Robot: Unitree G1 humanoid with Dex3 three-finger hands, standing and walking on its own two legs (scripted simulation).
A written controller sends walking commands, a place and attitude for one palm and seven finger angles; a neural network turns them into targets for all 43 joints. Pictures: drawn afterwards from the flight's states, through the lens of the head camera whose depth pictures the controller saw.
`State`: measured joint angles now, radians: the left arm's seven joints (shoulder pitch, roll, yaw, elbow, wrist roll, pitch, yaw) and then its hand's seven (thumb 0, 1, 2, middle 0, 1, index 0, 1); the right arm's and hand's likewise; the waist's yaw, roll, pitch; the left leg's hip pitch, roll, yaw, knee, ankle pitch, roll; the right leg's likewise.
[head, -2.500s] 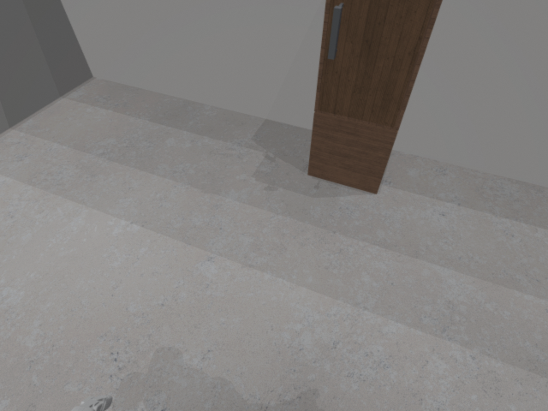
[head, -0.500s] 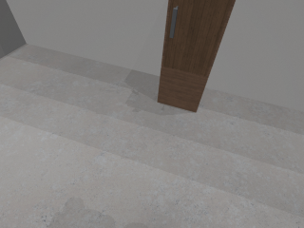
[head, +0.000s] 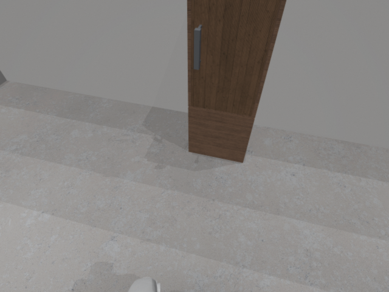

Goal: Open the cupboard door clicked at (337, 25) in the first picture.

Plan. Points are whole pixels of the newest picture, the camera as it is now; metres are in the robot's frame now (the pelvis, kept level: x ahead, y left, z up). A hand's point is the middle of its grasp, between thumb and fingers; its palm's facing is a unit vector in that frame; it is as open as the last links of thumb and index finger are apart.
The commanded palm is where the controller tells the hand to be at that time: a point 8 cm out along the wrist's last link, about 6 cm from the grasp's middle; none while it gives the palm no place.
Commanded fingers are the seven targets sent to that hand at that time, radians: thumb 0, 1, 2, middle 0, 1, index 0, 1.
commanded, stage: walk to a spot facing it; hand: left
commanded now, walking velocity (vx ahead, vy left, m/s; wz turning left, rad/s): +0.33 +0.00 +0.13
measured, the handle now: (198, 47) +1.05 +0.00 +0.01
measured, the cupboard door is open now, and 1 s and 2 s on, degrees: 0 0 0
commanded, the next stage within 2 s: turn to face it in 0.12 s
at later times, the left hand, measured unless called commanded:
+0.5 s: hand out of the picture +0.15 +0.22 -0.17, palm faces +0.04 -0.99 -0.16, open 7.4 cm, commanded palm none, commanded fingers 0.00 0.90 0.90 -0.20 -0.30 -0.20 -0.30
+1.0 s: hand (127, 222) +0.34 +0.20 -0.17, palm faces -0.15 -0.97 -0.18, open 7.4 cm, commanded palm none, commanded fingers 0.00 0.90 0.90 -0.20 -0.30 -0.20 -0.30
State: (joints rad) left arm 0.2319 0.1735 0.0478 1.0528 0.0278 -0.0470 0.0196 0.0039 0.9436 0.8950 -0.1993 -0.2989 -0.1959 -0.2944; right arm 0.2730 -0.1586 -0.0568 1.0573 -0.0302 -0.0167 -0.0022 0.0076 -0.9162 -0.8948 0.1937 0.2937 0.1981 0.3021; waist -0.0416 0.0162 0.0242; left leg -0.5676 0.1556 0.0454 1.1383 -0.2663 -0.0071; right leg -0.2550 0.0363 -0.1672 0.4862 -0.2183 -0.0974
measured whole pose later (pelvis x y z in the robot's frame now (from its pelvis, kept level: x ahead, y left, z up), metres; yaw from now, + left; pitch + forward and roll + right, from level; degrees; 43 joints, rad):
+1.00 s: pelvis +0.23 +0.04 +0.00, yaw -12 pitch +0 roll -1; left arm 0.18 0.17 0.06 0.98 0.02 0.04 0.02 0.01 0.90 0.90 -0.20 -0.30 -0.20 -0.29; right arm 0.23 -0.16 -0.03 1.02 -0.02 0.01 -0.02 0.01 -0.91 -0.89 0.20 0.29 0.20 0.30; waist 0.00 0.00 0.03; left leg -0.27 0.07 0.09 0.59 -0.32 -0.03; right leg -0.31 0.01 -0.05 0.55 -0.24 -0.02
